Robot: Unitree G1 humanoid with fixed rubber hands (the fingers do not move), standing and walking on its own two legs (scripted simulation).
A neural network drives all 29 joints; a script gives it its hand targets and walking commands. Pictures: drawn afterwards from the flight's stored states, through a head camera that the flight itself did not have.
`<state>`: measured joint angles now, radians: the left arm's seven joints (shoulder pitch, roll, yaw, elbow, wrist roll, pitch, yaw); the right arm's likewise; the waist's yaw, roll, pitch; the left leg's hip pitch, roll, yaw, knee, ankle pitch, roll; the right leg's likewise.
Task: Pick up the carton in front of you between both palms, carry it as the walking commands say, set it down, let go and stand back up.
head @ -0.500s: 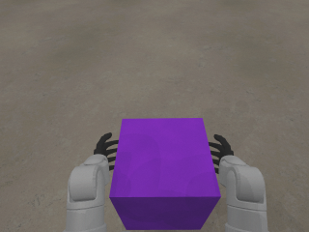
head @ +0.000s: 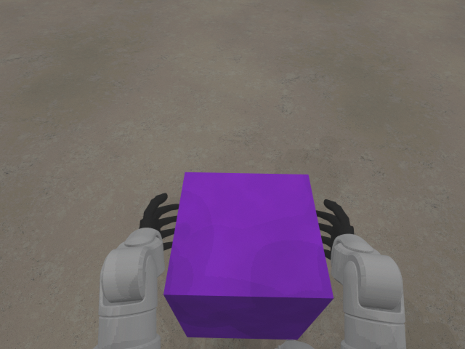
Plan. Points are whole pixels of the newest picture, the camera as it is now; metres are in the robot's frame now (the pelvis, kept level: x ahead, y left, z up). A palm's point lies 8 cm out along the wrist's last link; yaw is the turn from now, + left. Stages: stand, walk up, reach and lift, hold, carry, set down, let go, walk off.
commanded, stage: carry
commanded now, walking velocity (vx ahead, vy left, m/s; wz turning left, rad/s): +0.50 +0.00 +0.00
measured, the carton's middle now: (244, 260) +0.27 +0.00 -0.01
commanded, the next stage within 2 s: none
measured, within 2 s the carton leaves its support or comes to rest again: neither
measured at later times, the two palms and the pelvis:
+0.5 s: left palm (182, 127) +0.53 +0.13 +0.07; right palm (318, 129) +0.54 -0.17 +0.07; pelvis +0.26 -0.04 -0.01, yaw +2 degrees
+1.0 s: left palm (182, 105) +0.60 +0.14 +0.08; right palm (309, 108) +0.61 -0.16 +0.07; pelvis +0.34 -0.02 -0.02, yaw +2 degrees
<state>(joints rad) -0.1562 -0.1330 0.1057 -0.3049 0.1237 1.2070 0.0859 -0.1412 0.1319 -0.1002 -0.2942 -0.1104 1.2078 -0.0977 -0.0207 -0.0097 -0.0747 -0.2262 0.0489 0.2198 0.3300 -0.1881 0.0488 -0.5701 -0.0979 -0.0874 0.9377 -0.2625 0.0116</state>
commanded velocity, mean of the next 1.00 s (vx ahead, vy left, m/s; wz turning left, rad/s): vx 0.02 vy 0.00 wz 0.00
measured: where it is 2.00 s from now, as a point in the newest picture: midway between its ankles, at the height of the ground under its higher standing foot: (235, 339)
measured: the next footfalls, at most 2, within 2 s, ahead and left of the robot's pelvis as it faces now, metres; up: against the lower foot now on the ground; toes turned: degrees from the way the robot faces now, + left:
right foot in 0.20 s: +0.33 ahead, -0.12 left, +0.00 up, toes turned +7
left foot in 0.46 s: +0.31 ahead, +0.09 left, +0.00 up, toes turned -4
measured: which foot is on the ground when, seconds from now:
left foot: down 0.00-0.24, up 0.26-0.44, down 0.46-1.00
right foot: up 0.00-0.18, down 0.20-1.00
